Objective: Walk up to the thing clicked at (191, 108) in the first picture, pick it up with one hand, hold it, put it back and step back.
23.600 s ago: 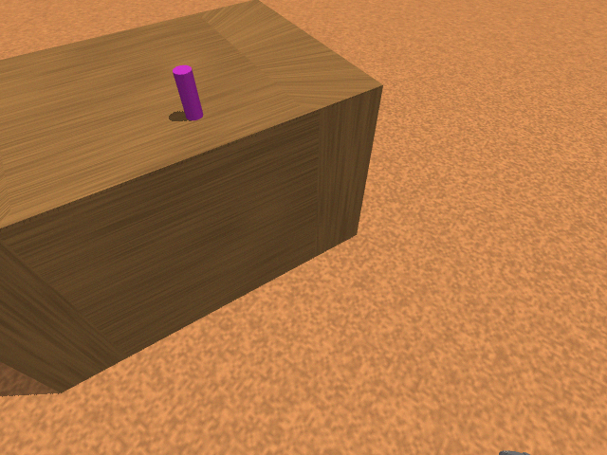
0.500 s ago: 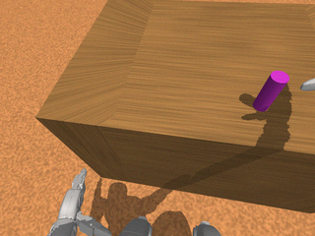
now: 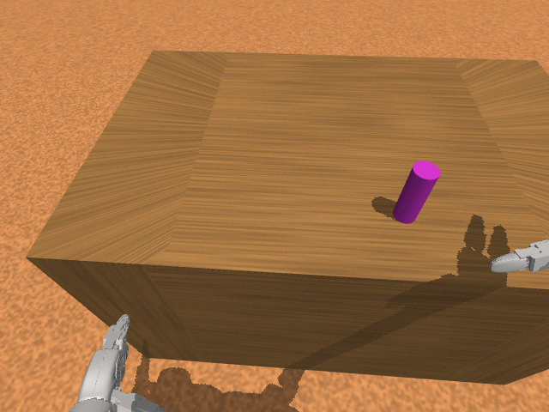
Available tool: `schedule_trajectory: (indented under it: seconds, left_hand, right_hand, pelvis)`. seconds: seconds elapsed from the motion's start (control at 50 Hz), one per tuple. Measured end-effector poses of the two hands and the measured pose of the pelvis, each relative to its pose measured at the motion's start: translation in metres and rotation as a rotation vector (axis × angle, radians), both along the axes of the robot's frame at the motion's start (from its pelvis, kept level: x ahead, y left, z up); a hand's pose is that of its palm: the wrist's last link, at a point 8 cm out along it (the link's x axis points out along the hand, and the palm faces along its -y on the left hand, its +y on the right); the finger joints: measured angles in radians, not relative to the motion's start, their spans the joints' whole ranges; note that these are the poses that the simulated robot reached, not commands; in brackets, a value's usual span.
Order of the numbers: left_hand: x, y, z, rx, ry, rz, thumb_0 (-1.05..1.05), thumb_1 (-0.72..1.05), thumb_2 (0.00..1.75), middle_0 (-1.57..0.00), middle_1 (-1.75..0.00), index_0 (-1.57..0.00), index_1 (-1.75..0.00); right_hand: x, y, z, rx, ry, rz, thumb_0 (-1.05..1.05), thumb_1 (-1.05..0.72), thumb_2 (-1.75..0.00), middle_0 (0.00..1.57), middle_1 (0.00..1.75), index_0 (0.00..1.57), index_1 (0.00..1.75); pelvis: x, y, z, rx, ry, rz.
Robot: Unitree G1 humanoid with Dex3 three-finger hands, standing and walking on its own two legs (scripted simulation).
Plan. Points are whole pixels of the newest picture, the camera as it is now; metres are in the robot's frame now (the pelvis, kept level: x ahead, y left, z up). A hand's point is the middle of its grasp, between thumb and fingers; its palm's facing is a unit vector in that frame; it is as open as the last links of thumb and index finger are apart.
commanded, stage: sink last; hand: right
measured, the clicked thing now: (414, 194) +0.47 -0.23 +0.01
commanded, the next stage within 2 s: home in 0.70 s
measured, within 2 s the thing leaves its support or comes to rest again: neither
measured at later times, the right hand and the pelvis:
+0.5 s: hand (526, 393) +0.13 -0.23 +0.09, palm faces +0.37 +0.85 -0.38, open 17.6 cm; pelvis -0.03 +0.03 +0.00, yaw -3 degrees
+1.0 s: hand out of the picture +0.12 -0.29 +0.08, palm faces +0.48 +0.77 -0.42, open 17.6 cm; pelvis -0.05 +0.02 -0.01, yaw -2 degrees
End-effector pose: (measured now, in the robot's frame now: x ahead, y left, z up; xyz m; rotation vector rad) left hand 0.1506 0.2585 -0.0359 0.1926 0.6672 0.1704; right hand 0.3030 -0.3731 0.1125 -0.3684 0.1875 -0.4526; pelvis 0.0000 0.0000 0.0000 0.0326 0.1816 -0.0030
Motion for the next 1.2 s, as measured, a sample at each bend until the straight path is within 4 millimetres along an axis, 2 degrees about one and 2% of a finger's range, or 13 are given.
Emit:
schedule_trajectory:
  seconds: [0.1,0.16,0.26,0.4,0.48,0.58,0.64,0.78,0.94,1.02,1.1,1.14,1.2]
  left_hand:
    - [-0.002,-0.009,-0.013,-0.066,0.055,0.018,-0.01,-0.51,0.05,-0.05,-0.05,-0.06,-0.04]
    - [-0.007,-0.004,-0.021,-0.062,0.097,0.044,-0.01,-0.51,0.06,-0.06,-0.05,-0.06,-0.04]
    - [-0.008,0.015,-0.021,-0.005,0.067,0.072,-0.01,-0.52,0.06,-0.06,-0.05,-0.06,-0.05]
    - [-0.003,0.011,-0.015,-0.025,-0.032,0.026,-0.01,-0.53,0.07,-0.06,-0.05,-0.05,-0.05]
    - [-0.012,0.018,-0.017,-0.026,-0.048,0.029,-0.01,-0.52,0.06,-0.06,-0.06,-0.06,-0.05]
    - [-0.032,0.041,-0.025,0.012,-0.033,0.071,-0.01,-0.52,0.06,-0.06,-0.06,-0.06,-0.05]
    - [-0.044,0.046,-0.028,0.027,-0.019,0.073,-0.01,-0.51,0.05,-0.05,-0.05,-0.06,-0.04]
    - [-0.052,0.028,-0.022,0.025,-0.041,0.011,-0.01,-0.52,0.06,-0.05,-0.05,-0.06,-0.05]
    - [-0.047,0.019,-0.011,0.045,-0.098,0.009,-0.01,-0.43,0.18,-0.08,-0.1,-0.08,-0.1]
    - [-0.041,-0.014,-0.018,-0.016,-0.094,-0.053,-0.01,-0.24,0.33,-0.1,-0.14,-0.1,-0.14]
    - [-0.037,-0.045,-0.022,-0.083,-0.097,-0.108,-0.01,0.01,0.45,-0.13,-0.18,-0.13,-0.17]
    - [-0.037,-0.047,-0.022,-0.09,-0.098,-0.105,-0.01,0.12,0.51,-0.14,-0.19,-0.14,-0.19]
    - [-0.039,-0.037,-0.021,-0.063,-0.095,-0.079,0.0,0.29,0.59,-0.16,-0.21,-0.16,-0.21]
  right_hand:
    - [-0.056,0.047,-0.017,0.036,-0.004,0.096,-0.01,0.55,-0.04,0.06,0.05,0.06,0.06]
    - [-0.089,0.057,-0.016,0.037,0.003,0.079,-0.01,0.55,-0.04,0.07,0.06,0.06,0.06]
    - [-0.137,0.067,0.004,-0.023,-0.036,0.035,-0.01,0.56,-0.04,0.07,0.06,0.06,0.06]
    - [-0.184,0.104,-0.003,0.016,-0.022,0.063,-0.01,0.57,-0.04,0.06,0.06,0.06,0.06]
    - [-0.204,0.109,0.001,0.002,-0.034,0.05,-0.01,0.57,-0.04,0.06,0.06,0.06,0.06]
    - [-0.217,0.095,0.009,-0.059,-0.062,-0.011,-0.01,0.58,-0.04,0.06,0.06,0.06,0.06]
    - [-0.222,0.089,0.007,-0.083,-0.064,-0.025,-0.01,0.59,-0.04,0.06,0.06,0.06,0.06]
    - [-0.224,0.086,-0.006,-0.076,-0.069,-0.007,-0.01,0.58,-0.04,0.06,0.06,0.06,0.06]
    - [-0.23,0.058,0.006,-0.127,-0.13,-0.052,-0.01,0.56,-0.04,0.06,0.05,0.06,0.06]
    - [-0.227,0.055,-0.013,-0.082,-0.087,-0.059,-0.01,0.57,-0.04,0.05,0.05,0.05,0.05]
    - [-0.222,0.073,-0.046,0.019,0.008,-0.015,-0.01,0.58,-0.03,0.05,0.05,0.05,0.05]
    - [-0.223,0.084,-0.062,0.068,0.064,0.013,-0.01,0.57,-0.04,0.05,0.05,0.05,0.05]
    - [-0.226,0.101,-0.089,0.145,0.154,0.038,-0.01,0.57,-0.04,0.05,0.05,0.05,0.05]
  pelvis:
    - [0.005,0.003,0.002,-0.005,-0.04,-0.009]
    - [0.004,0.006,0.002,-0.007,-0.061,-0.018]
    - [-0.002,0.011,0.001,-0.014,-0.093,-0.027]
    - [-0.015,0.021,-0.002,-0.034,-0.115,-0.035]
    - [-0.024,0.027,-0.004,-0.042,-0.129,-0.047]
    - [-0.037,0.033,-0.006,-0.048,-0.146,-0.049]
    - [-0.044,0.035,-0.008,-0.051,-0.15,-0.045]
    - [-0.054,0.036,-0.008,-0.051,-0.15,-0.041]
    - [-0.051,0.026,-0.007,-0.038,-0.158,-0.042]
    - [-0.053,0.022,-0.007,-0.034,-0.156,-0.037]
    - [-0.054,0.018,-0.007,-0.031,-0.144,-0.036]
    - [-0.052,0.016,-0.007,-0.032,-0.139,-0.034]
    - [-0.05,0.013,-0.007,-0.032,-0.133,-0.033]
